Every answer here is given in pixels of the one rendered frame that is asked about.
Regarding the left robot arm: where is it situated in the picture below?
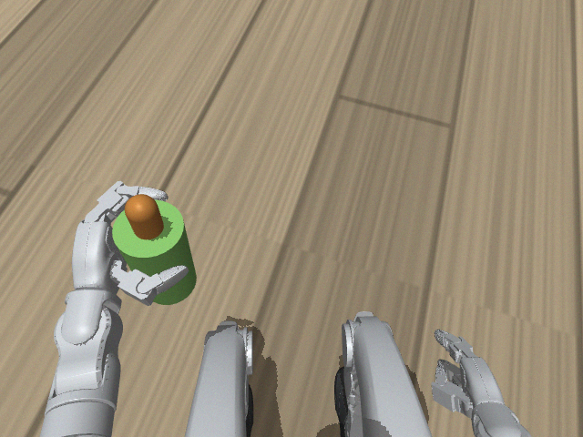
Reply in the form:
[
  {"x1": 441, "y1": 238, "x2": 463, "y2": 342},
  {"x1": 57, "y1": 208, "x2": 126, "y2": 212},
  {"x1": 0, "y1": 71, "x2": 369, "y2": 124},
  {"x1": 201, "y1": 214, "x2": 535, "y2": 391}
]
[{"x1": 40, "y1": 288, "x2": 123, "y2": 437}]

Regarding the right robot arm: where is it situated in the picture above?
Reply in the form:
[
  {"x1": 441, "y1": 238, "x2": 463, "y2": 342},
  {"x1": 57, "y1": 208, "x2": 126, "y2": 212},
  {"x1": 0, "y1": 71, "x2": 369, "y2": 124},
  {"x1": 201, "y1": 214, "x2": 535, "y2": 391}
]
[{"x1": 472, "y1": 402, "x2": 531, "y2": 437}]

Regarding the right robot hand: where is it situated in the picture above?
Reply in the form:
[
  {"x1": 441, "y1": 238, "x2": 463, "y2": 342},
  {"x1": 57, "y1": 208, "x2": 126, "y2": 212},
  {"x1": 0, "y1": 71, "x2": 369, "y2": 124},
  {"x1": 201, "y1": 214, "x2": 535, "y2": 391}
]
[{"x1": 431, "y1": 330, "x2": 505, "y2": 420}]

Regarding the left robot hand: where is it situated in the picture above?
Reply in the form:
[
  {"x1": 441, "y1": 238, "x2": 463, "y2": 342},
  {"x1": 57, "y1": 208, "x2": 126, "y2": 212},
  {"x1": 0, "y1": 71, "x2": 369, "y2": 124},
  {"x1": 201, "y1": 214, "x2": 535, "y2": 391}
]
[{"x1": 72, "y1": 181, "x2": 189, "y2": 306}]

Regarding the bottle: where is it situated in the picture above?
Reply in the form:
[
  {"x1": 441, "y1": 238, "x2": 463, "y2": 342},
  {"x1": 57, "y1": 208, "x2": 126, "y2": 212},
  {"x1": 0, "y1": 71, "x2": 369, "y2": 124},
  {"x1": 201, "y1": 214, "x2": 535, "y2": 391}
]
[{"x1": 112, "y1": 194, "x2": 197, "y2": 305}]

